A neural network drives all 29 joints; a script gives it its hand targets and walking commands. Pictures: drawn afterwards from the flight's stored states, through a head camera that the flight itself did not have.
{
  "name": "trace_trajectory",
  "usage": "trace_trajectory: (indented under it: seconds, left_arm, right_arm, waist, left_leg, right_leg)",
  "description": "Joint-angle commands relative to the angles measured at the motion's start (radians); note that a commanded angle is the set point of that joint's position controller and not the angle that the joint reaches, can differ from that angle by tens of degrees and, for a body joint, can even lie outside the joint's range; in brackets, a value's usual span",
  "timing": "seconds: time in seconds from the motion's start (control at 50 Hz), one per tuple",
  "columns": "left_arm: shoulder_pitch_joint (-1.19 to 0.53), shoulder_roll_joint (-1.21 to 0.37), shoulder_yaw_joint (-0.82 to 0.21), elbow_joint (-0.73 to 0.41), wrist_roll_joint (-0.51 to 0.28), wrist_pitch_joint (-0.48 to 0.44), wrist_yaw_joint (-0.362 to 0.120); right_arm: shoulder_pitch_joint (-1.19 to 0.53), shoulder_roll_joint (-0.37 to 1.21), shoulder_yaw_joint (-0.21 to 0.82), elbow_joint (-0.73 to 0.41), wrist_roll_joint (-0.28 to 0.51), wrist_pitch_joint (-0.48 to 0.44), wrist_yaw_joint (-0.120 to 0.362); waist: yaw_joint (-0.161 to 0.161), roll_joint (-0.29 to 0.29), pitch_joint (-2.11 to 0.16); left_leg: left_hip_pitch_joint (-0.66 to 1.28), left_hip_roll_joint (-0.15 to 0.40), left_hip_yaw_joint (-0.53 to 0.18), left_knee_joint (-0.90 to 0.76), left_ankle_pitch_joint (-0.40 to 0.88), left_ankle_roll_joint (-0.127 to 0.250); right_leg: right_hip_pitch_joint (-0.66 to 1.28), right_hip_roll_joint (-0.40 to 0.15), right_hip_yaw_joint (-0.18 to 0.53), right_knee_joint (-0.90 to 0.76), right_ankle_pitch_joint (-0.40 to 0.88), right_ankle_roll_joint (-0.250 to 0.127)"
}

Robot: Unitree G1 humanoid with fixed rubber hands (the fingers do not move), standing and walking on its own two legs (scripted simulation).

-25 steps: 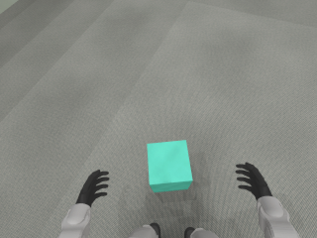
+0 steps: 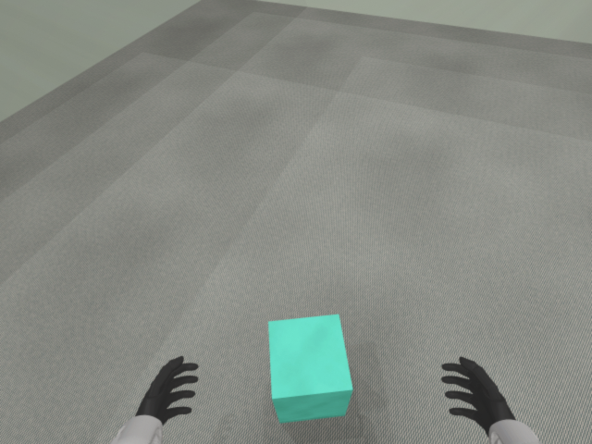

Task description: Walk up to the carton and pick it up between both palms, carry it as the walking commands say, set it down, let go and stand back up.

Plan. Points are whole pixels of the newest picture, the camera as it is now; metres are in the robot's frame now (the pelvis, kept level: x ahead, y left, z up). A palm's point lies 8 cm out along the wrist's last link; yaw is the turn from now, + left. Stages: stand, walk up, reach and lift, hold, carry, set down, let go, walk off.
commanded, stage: let go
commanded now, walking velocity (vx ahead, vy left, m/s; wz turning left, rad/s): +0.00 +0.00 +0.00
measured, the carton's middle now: (308, 370) +0.40 +0.02 -0.63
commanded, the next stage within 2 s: stand in 0.12 s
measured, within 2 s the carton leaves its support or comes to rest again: neither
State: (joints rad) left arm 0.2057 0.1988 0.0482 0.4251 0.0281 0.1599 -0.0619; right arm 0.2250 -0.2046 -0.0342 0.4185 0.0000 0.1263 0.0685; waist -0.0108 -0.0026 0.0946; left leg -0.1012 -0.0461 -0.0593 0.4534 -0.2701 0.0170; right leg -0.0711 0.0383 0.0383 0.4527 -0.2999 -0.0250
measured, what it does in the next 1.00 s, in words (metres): stands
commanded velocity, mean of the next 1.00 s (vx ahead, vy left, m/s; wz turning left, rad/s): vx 0.00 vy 0.00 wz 0.00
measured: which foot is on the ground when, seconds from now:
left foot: down 0.00-1.00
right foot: down 0.00-1.00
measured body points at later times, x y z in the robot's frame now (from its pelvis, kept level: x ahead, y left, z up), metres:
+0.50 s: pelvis +0.01 +0.01 +0.00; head +0.01 +0.02 +0.45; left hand +0.15 +0.30 -0.10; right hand +0.15 -0.29 -0.09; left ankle -0.01 +0.11 -0.74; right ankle -0.03 -0.10 -0.74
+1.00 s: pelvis +0.00 +0.01 +0.00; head +0.00 +0.02 +0.45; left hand +0.13 +0.31 -0.11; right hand +0.11 -0.29 -0.10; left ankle -0.01 +0.11 -0.74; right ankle -0.03 -0.10 -0.74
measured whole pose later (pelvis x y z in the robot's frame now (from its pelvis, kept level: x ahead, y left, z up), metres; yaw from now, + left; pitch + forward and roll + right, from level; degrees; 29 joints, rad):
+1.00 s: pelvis +0.00 +0.01 +0.00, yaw -1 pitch -2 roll +0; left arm 0.17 0.36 0.01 0.89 0.02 0.00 0.02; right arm 0.15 -0.36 -0.01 0.93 -0.03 -0.01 -0.02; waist 0.00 -0.02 0.01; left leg -0.12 -0.05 -0.03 0.39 -0.24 0.03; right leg -0.09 0.02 0.06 0.38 -0.26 0.00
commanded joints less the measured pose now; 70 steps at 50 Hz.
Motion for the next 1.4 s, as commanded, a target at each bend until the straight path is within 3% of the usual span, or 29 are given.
trace_trajectory:
  seconds: [0.0, 0.1, 0.12, 0.18, 0.2, 0.32, 0.56, 1.38]
  left_arm:
    - [-0.034, 0.095, 0.027, -0.105, 0.003, 0.018, 0.02]
    - [-0.051, 0.093, 0.01, -0.109, -0.003, 0.053, 0.039]
    - [-0.062, 0.242, 0.046, 0.024, -0.012, -0.025, 0.079]
    - [-0.062, 0.21, 0.035, 0.068, 0.011, -0.098, 0.084]
    - [-0.066, 0.204, 0.034, 0.084, 0.009, -0.111, 0.082]
    - [-0.059, 0.235, 0.035, 0.176, 0.008, -0.149, 0.08]
    - [-0.051, 0.282, 0.016, 0.304, 0.002, -0.165, 0.091]
    - [-0.081, 0.344, -0.02, 0.505, -0.007, -0.181, 0.083]
  right_arm:
    - [-0.031, -0.107, -0.029, -0.079, 0.009, -0.024, -0.014]
    - [-0.028, -0.116, -0.023, -0.066, 0.008, -0.033, -0.03]
    - [-0.064, -0.203, -0.041, 0.08, -0.047, -0.062, -0.068]
    - [-0.053, -0.22, -0.043, 0.127, -0.051, -0.1, -0.083]
    - [-0.067, -0.218, -0.04, 0.141, -0.049, -0.107, -0.085]
    - [-0.079, -0.24, -0.035, 0.227, -0.042, -0.131, -0.089]
    - [-0.086, -0.291, -0.031, 0.339, -0.034, -0.139, -0.097]
    - [-0.128, -0.346, -0.004, 0.545, -0.017, -0.151, -0.087]
  waist:
    - [0.008, -0.005, -0.09]
    - [0.005, -0.025, -0.078]
    - [0.04, -0.094, -0.07]
    - [0.014, -0.01, -0.087]
    - [0.016, 0.005, -0.088]
    - [0.017, 0.018, -0.158]
    - [0.011, 0.01, -0.148]
    - [0.013, 0.0, -0.091]
  left_leg:
    - [0.009, 0.004, 0.021, -0.039, 0.241, -0.018]
    - [-0.026, -0.001, 0.024, -0.024, 0.223, -0.02]
    - [-0.118, 0.068, -0.018, -0.003, 0.203, -0.036]
    - [-0.119, 0.09, -0.06, -0.037, 0.063, -0.019]
    - [-0.129, 0.095, -0.069, -0.049, 0.043, -0.014]
    - [-0.07, 0.108, -0.066, -0.019, 0.262, -0.006]
    - [-0.021, 0.127, -0.081, -0.044, 0.362, -0.003]
    - [-0.003, 0.145, -0.097, -0.158, 0.21, 0.009]
  right_leg:
    - [-0.006, -0.028, -0.006, -0.044, 0.319, 0.031]
    - [-0.011, -0.026, -0.002, -0.025, 0.337, 0.028]
    - [-0.117, -0.067, 0.022, -0.026, 0.187, 0.049]
    - [-0.141, -0.077, 0.07, -0.054, 0.034, 0.032]
    - [-0.131, -0.076, 0.071, -0.048, 0.046, 0.031]
    - [-0.081, -0.091, 0.075, -0.032, 0.242, 0.028]
    - [-0.055, -0.105, 0.086, -0.051, 0.319, 0.023]
    - [-0.044, -0.135, 0.123, -0.16, 0.218, 0.01]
